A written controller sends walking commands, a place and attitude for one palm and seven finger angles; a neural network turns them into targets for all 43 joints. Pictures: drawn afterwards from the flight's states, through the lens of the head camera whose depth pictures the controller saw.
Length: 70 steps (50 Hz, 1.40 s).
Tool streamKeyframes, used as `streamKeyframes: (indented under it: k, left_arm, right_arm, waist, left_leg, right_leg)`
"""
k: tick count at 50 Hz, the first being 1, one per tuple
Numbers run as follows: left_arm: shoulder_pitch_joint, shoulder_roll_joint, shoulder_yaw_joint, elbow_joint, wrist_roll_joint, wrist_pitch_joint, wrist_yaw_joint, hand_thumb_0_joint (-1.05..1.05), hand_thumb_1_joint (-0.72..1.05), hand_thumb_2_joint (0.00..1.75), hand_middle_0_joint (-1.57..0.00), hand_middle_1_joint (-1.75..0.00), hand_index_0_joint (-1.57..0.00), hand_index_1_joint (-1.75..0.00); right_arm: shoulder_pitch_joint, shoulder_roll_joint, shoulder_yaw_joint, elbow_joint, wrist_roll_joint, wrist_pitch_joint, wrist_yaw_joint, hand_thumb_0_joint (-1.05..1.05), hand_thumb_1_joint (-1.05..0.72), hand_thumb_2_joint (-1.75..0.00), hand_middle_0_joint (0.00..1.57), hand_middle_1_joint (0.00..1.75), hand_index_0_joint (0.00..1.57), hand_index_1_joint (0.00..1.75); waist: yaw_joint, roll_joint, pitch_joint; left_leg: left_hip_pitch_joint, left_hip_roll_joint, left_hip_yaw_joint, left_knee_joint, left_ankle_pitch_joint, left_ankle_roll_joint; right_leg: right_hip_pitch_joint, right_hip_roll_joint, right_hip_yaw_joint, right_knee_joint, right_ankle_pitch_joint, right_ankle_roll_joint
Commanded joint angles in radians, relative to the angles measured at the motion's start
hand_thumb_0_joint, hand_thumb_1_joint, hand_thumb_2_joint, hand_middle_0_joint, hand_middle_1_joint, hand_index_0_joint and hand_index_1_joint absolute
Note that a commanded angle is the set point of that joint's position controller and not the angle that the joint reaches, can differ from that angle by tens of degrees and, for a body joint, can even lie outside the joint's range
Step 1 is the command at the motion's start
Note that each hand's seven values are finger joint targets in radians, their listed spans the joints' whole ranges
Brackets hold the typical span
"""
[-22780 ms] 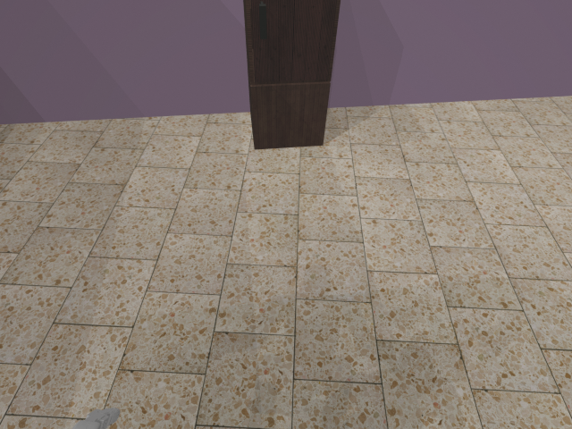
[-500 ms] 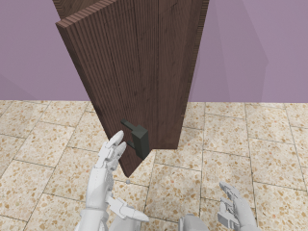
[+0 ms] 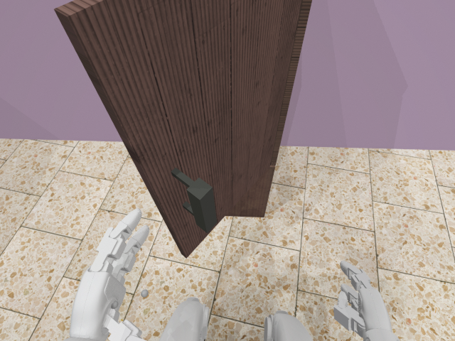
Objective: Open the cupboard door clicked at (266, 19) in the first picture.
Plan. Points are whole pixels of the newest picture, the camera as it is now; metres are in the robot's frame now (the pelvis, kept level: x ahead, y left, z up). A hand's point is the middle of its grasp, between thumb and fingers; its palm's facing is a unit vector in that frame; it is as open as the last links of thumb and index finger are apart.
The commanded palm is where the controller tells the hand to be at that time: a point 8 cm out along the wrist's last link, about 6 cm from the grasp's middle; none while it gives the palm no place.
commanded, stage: draw the hand back to the body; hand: left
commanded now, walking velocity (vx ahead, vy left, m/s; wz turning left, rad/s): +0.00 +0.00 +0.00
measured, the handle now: (193, 200) +0.34 +0.09 +0.06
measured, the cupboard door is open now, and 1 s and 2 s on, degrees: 53 53 53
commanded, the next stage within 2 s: step back with the hand held close in 1.62 s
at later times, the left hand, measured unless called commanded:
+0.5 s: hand (82, 282) +0.19 +0.18 +0.13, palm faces +0.01 -1.00 -0.06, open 16.3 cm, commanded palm +0.15 +0.24 +0.15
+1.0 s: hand out of the picture +0.21 +0.26 +0.22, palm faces +0.33 -0.85 -0.41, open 12.0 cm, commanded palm +0.17 +0.31 +0.25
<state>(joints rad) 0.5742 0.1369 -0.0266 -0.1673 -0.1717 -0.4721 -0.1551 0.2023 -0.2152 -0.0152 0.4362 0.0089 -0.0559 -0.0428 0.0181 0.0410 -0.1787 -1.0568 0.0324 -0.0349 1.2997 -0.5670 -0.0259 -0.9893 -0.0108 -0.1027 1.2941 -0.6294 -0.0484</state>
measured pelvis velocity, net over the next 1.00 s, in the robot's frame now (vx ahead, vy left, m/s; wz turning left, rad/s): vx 0.03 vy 0.04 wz -0.01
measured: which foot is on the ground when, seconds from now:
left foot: down 0.00-1.00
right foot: down 0.00-1.00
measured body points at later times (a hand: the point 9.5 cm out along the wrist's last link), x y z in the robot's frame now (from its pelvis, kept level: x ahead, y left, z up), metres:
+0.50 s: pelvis +0.01 +0.02 +0.05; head +0.03 +0.02 +0.50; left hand +0.18 +0.24 +0.14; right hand +0.19 -0.20 -0.01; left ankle +0.03 +0.13 -0.62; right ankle +0.00 -0.09 -0.62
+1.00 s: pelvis +0.03 +0.04 +0.10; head +0.01 +0.01 +0.55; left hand +0.19 +0.31 +0.25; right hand +0.21 -0.18 +0.03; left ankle +0.03 +0.13 -0.62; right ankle +0.00 -0.09 -0.62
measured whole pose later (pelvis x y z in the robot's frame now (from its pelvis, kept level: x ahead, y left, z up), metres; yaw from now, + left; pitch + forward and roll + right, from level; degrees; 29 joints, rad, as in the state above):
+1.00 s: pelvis +0.03 +0.04 +0.10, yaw +0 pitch +1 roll -1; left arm 0.59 0.33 0.19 -0.44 -0.04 -0.02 0.14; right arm 0.26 -0.22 0.07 0.53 0.02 -0.09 -0.11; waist 0.05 0.07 -0.07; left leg -0.32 0.00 0.02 0.66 -0.36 0.03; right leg -0.25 -0.03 -0.06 0.61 -0.37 0.01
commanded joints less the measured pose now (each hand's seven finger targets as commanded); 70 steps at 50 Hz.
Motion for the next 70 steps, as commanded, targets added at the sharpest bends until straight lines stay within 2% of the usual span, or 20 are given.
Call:
streamKeyframes:
  k: [1,2,6,9,12,16,23,27,28,29,30,34,37,42,49,51,61,62,66,70]
  left_arm:
    - [-0.023,0.077,0.063,-0.205,-0.029,-0.056,-0.001,0.00,-0.50,0.30,-0.15,-0.30,-0.15,-0.30]
    - [-0.012,0.069,0.057,-0.210,-0.030,-0.055,0.000,0.00,-0.50,0.30,-0.15,-0.30,-0.15,-0.30]
    - [0.022,0.145,0.105,-0.377,-0.033,-0.022,0.020,0.00,-0.50,0.30,-0.15,-0.30,-0.15,-0.30]
    - [0.055,0.131,0.090,-0.399,-0.035,0.038,0.032,0.00,-0.50,0.30,-0.15,-0.30,-0.15,-0.30]
    - [0.064,0.098,0.069,-0.343,-0.033,0.098,0.037,0.00,-0.50,0.30,-0.15,-0.30,-0.15,-0.30]
    - [0.046,0.110,0.094,-0.294,-0.043,0.137,0.033,0.00,-0.50,0.30,-0.15,-0.30,-0.15,-0.30]
    - [0.037,0.194,0.185,-0.445,-0.076,0.102,0.026,0.00,-0.47,0.32,-0.15,-0.30,-0.15,-0.30]
    - [0.054,0.179,0.180,-0.439,-0.097,0.122,0.003,0.00,-0.32,0.37,-0.16,-0.30,-0.16,-0.30]
    - [0.094,0.354,0.221,-0.481,0.064,0.219,0.128,0.00,-0.29,0.39,-0.16,-0.30,-0.16,-0.30]
    - [0.118,0.259,0.175,-0.492,0.078,0.276,0.181,0.00,-0.26,0.40,-0.16,-0.30,-0.16,-0.30]
    - [0.119,0.237,0.164,-0.477,0.085,0.308,0.206,0.00,-0.22,0.42,-0.16,-0.30,-0.16,-0.30]
    - [0.090,0.269,0.196,-0.472,0.123,0.373,0.268,0.00,-0.08,0.48,-0.16,-0.30,-0.16,-0.30]
    - [0.052,0.297,0.229,-0.482,0.131,0.387,0.294,0.00,0.02,0.52,-0.17,-0.30,-0.17,-0.30]
    - [-0.013,0.329,0.269,-0.521,0.140,0.391,0.320,0.00,0.20,0.60,-0.18,-0.30,-0.18,-0.30]
    - [-0.041,0.342,0.341,-0.482,0.135,0.384,0.318,0.00,0.44,0.70,-0.18,-0.30,-0.18,-0.30]
    - [-0.044,0.350,0.370,-0.444,0.129,0.385,0.315,0.00,0.51,0.74,-0.19,-0.30,-0.19,-0.30]
    - [-0.193,0.426,0.508,-0.467,0.112,0.353,0.309,0.00,0.87,0.88,-0.20,-0.30,-0.20,-0.30]
    - [-0.210,0.421,0.508,-0.478,0.111,0.350,0.308,0.00,0.90,0.90,-0.20,-0.30,-0.20,-0.30]
    - [-0.129,0.325,0.435,-0.351,0.104,0.363,0.286,0.00,0.90,0.90,-0.20,-0.30,-0.20,-0.30]
    - [-0.184,0.374,0.462,-0.403,0.108,0.351,0.284,0.00,0.90,0.90,-0.20,-0.30,-0.20,-0.30]
  right_arm:
    - [-0.037,-0.095,-0.041,-0.159,-0.002,-0.058,-0.020,0.00,-0.90,-0.90,0.20,0.30,0.20,0.30]
    - [-0.041,-0.095,-0.041,-0.166,-0.002,-0.060,-0.020,0.00,-0.90,-0.90,0.20,0.30,0.20,0.30]
    - [-0.022,-0.095,-0.043,-0.194,0.008,-0.051,-0.024,0.00,-0.90,-0.90,0.20,0.30,0.20,0.30]
    - [-0.013,-0.092,-0.039,-0.204,0.020,-0.039,-0.027,0.00,-0.90,-0.90,0.20,0.30,0.20,0.30]
    - [-0.018,-0.098,-0.028,-0.212,0.028,-0.028,-0.032,0.00,-0.90,-0.90,0.20,0.30,0.20,0.30]
    - [-0.022,-0.110,-0.020,-0.208,0.028,-0.033,-0.038,0.00,-0.90,-0.90,0.20,0.30,0.20,0.30]
    - [0.000,-0.104,-0.008,-0.211,0.030,-0.064,-0.040,0.00,-0.90,-0.90,0.20,0.30,0.20,0.30]
    - [-0.009,-0.107,-0.001,-0.198,0.040,-0.083,-0.035,0.00,-0.90,-0.90,0.20,0.30,0.20,0.30]
    - [-0.005,-0.114,-0.007,-0.204,0.028,-0.056,-0.065,0.00,-0.90,-0.90,0.20,0.30,0.20,0.30]
    - [-0.005,-0.091,0.005,-0.214,0.026,-0.047,-0.075,0.00,-0.90,-0.90,0.20,0.30,0.20,0.30]
    - [0.000,-0.092,0.005,-0.207,0.026,-0.040,-0.079,0.00,-0.90,-0.90,0.20,0.30,0.20,0.30]
    - [-0.013,-0.098,0.015,-0.181,0.021,-0.024,-0.085,0.00,-0.90,-0.90,0.20,0.30,0.20,0.30]
    - [-0.029,-0.102,0.025,-0.166,0.017,-0.033,-0.092,0.00,-0.90,-0.90,0.20,0.30,0.20,0.30]
    - [-0.045,-0.107,0.038,-0.123,0.014,-0.074,-0.091,0.00,-0.90,-0.90,0.20,0.30,0.20,0.30]
    - [-0.068,-0.110,0.035,-0.062,0.007,-0.105,-0.074,0.00,-0.90,-0.90,0.20,0.30,0.20,0.30]
    - [-0.087,-0.112,0.032,-0.047,0.005,-0.103,-0.072,0.00,-0.90,-0.90,0.20,0.30,0.20,0.30]
    - [-0.129,-0.115,0.021,0.006,-0.006,-0.107,-0.064,0.00,-0.90,-0.90,0.20,0.30,0.20,0.30]
    - [-0.129,-0.113,0.020,0.009,-0.005,-0.107,-0.062,0.00,-0.90,-0.90,0.20,0.30,0.20,0.30]
    - [-0.131,-0.119,0.010,0.022,-0.006,-0.093,-0.050,0.00,-0.90,-0.90,0.20,0.30,0.20,0.30]
    - [-0.141,-0.124,0.000,0.023,-0.010,-0.084,-0.051,0.00,-0.90,-0.90,0.20,0.30,0.20,0.30]
  waist:
    - [-0.022,-0.096,-0.206]
    - [-0.018,-0.081,-0.210]
    - [0.021,0.020,-0.307]
    - [0.002,-0.006,-0.251]
    - [-0.021,-0.040,-0.135]
    - [-0.031,-0.083,-0.051]
    - [0.001,0.043,-0.105]
    - [-0.008,0.062,-0.048]
    - [0.051,0.069,-0.101]
    - [0.019,0.070,-0.035]
    - [0.010,0.019,-0.008]
    - [0.010,0.005,0.027]
    - [0.013,-0.037,0.024]
    - [0.019,0.047,0.042]
    - [0.034,0.031,0.086]
    - [0.040,-0.013,0.112]
    - [0.053,0.041,0.116]
    - [0.051,0.067,0.104]
    - [0.046,-0.020,0.173]
    - [0.048,-0.012,0.127]
  left_leg:
    - [0.104,-0.047,0.004,-0.104,0.212,0.045]
    - [0.110,-0.047,0.007,-0.105,0.208,0.045]
    - [0.253,-0.047,0.009,-0.190,0.295,0.051]
    - [0.307,-0.048,0.004,-0.248,0.292,0.053]
    - [0.306,-0.045,-0.007,-0.299,0.229,0.052]
    - [0.310,-0.043,-0.016,-0.343,0.152,0.050]
    - [0.440,-0.039,-0.015,-0.418,0.229,0.044]
    - [0.478,-0.032,-0.025,-0.458,0.248,0.040]
    - [0.511,-0.018,-0.008,-0.521,0.267,0.044]
    - [0.524,-0.022,0.000,-0.535,0.267,0.046]
    - [0.523,-0.018,-0.006,-0.540,0.270,0.046]
    - [0.590,-0.015,0.002,-0.585,0.313,0.052]
    - [0.651,-0.012,-0.001,-0.634,0.332,0.054]
    - [0.746,-0.013,-0.005,-0.709,0.380,0.048]
    - [0.840,-0.007,0.001,-0.795,0.510,0.039]
    - [0.849,-0.005,0.006,-0.819,0.525,0.040]
    - [0.949,-0.012,0.033,-0.895,0.565,0.041]
    - [0.965,-0.011,0.033,-0.900,0.574,0.040]
    - [0.960,-0.009,0.040,-0.921,0.569,0.046]
    - [0.994,-0.014,0.047,-0.932,0.548,0.052]
  right_leg:
    - [0.183,0.008,0.141,-0.249,0.312,0.041]
    - [0.178,0.006,0.141,-0.250,0.302,0.041]
    - [0.254,0.023,0.096,-0.254,0.360,0.022]
    - [0.274,0.031,0.070,-0.302,0.370,0.030]
    - [0.259,0.038,0.044,-0.351,0.286,0.034]
    - [0.260,0.038,0.044,-0.415,0.175,0.036]
    - [0.351,0.043,0.029,-0.436,0.257,0.023]
    - [0.367,0.049,0.014,-0.462,0.287,0.025]
    - [0.425,0.012,0.078,-0.526,0.304,0.011]
    - [0.421,0.008,0.068,-0.551,0.301,0.017]
    - [0.421,0.007,0.058,-0.563,0.304,0.021]
    - [0.498,0.006,0.048,-0.620,0.343,0.025]
    - [0.559,0.004,0.045,-0.663,0.359,0.028]
    - [0.630,0.001,0.044,-0.720,0.398,0.026]
    - [0.738,0.004,0.039,-0.796,0.494,0.028]
    - [0.769,0.005,0.037,-0.825,0.518,0.027]
    - [0.870,0.007,0.052,-0.915,0.583,0.026]
    - [0.875,0.005,0.053,-0.915,0.586,0.027]
    - [0.869,0.011,0.047,-0.946,0.590,0.033]
    - [0.885,0.010,0.059,-0.961,0.583,0.037]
